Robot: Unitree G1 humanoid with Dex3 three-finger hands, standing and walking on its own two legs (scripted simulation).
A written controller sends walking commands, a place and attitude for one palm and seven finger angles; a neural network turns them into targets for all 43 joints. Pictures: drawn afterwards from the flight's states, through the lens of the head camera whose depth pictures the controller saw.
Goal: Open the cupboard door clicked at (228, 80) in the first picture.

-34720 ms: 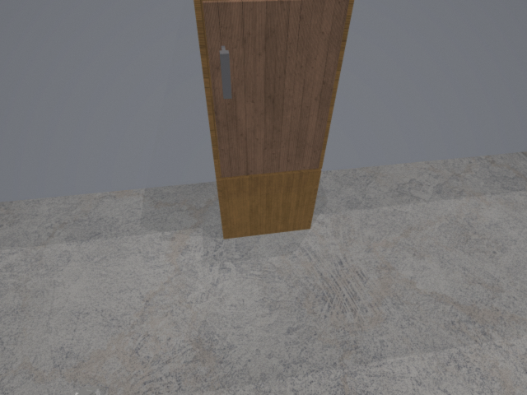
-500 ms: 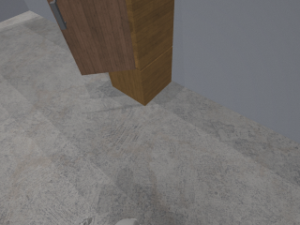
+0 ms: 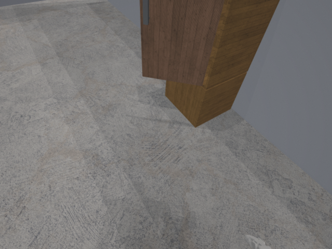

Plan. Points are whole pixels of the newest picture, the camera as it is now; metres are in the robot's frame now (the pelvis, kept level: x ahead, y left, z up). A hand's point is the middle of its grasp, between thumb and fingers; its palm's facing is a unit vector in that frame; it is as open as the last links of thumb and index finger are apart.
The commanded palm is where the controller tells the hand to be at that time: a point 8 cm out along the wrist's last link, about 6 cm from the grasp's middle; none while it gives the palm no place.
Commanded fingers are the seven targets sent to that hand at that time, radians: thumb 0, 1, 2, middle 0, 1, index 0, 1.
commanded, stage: take the last steps up to it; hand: left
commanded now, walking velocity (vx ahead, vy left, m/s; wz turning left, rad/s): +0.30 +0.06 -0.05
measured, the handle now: (147, 7) +1.07 +0.23 +0.09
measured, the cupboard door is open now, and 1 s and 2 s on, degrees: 46 46 46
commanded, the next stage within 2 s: come to a stop and stand still in 1.06 s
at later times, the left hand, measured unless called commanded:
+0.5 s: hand (124, 182) +0.32 +0.17 -0.15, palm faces -0.10 -0.98 -0.18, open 7.4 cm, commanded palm none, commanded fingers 0.00 0.90 0.90 -0.20 -0.30 -0.20 -0.30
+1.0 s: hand (117, 192) +0.29 +0.19 -0.17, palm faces +0.10 -0.98 -0.14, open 7.3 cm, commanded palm none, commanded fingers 0.00 0.90 0.90 -0.20 -0.30 -0.20 -0.30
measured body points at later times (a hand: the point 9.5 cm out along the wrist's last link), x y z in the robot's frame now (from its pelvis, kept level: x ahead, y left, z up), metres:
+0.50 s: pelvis +0.17 +0.01 +0.00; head +0.21 +0.00 +0.45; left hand +0.32 +0.22 -0.14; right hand +0.01 -0.17 -0.14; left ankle +0.01 +0.10 -0.73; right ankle +0.24 -0.08 -0.72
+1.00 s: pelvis +0.37 +0.03 +0.00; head +0.39 +0.04 +0.45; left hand +0.28 +0.24 -0.15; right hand +0.49 -0.21 -0.13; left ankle +0.46 +0.14 -0.72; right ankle +0.24 -0.08 -0.73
